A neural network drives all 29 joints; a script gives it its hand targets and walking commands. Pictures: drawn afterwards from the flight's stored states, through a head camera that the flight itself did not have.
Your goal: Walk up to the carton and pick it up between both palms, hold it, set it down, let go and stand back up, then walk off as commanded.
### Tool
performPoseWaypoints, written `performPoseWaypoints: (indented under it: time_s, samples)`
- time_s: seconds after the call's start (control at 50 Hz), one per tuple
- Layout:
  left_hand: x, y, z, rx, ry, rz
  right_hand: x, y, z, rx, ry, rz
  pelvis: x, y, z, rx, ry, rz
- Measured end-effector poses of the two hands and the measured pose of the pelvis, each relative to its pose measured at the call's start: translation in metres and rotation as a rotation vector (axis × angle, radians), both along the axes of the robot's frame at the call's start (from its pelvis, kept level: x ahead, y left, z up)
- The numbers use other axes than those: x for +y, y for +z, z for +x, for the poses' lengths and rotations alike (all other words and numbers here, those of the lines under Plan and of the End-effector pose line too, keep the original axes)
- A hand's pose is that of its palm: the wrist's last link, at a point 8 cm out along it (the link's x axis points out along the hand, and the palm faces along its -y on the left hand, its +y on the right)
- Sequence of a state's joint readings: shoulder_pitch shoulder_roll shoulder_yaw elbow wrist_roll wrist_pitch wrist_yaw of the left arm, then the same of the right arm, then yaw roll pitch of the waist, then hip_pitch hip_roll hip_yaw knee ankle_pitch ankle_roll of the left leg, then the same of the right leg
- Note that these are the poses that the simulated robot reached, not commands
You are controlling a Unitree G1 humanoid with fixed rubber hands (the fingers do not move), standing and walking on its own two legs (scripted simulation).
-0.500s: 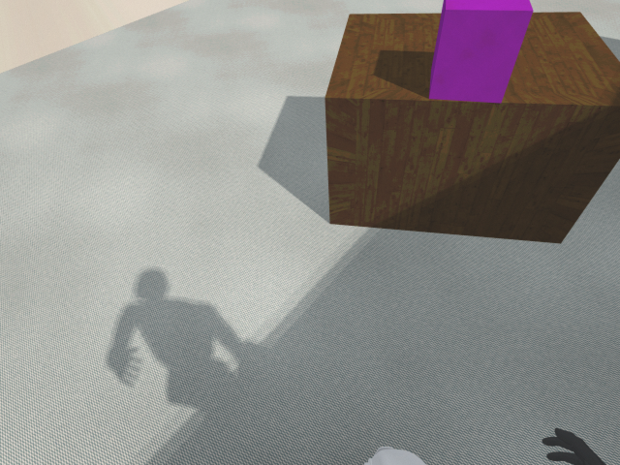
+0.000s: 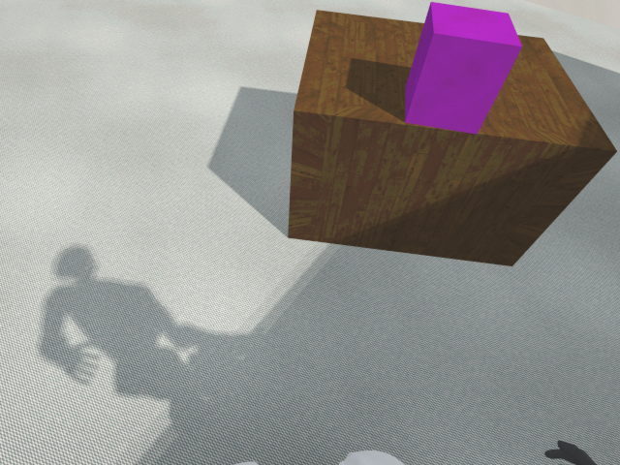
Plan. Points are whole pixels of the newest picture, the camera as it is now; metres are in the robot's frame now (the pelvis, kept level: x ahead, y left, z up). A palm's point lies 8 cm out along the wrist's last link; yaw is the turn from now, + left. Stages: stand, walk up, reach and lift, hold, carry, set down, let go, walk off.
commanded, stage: walk up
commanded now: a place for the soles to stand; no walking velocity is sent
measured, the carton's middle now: (454, 70) +1.09 -0.37 -0.03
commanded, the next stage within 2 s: none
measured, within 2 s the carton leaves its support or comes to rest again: neither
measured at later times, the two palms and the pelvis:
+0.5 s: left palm (166, 382) +0.23 +0.23 -0.09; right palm (600, 409) +0.21 -0.42 -0.10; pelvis +0.15 -0.09 -0.01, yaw -4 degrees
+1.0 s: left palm (206, 304) +0.38 +0.20 -0.12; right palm (606, 341) +0.30 -0.44 -0.05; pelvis +0.27 -0.09 +0.00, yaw -7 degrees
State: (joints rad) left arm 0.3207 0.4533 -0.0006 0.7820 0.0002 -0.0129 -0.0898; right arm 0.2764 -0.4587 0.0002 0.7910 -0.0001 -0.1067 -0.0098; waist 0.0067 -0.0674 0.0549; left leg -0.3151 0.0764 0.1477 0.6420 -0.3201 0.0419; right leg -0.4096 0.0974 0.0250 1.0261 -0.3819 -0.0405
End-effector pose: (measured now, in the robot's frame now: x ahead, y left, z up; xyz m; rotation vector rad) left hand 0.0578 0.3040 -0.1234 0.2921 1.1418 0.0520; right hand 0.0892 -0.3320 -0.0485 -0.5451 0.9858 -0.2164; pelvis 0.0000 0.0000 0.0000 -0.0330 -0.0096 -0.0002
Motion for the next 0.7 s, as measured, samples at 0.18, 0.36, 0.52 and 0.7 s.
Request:
performPoseWaypoints:
  time_s: [0.18, 0.36, 0.52, 0.7]
  samples:
    - [-0.023, -0.009, 0.071, -0.016, -0.015, -0.033, -0.023, 0.009, 0.037, 0.021, -0.025, -0.033, -0.017, -0.001, 0.054, -0.005, -0.009, 0.025]
    - [-0.06, 0.004, 0.156, -0.051, -0.066, 0.041, -0.061, -0.039, 0.083, 0.034, -0.057, 0.056, -0.06, -0.017, 0.11, 0.009, -0.044, 0.072]
    - [-0.078, 0.036, 0.179, -0.037, -0.062, 0.134, -0.085, -0.046, 0.13, -0.003, -0.078, 0.122, -0.091, -0.006, 0.152, -0.051, -0.072, 0.062]
    - [-0.091, 0.04, 0.217, -0.025, -0.072, 0.118, -0.099, -0.03, 0.166, -0.002, -0.1, 0.103, -0.102, 0.005, 0.195, -0.069, -0.088, 0.027]
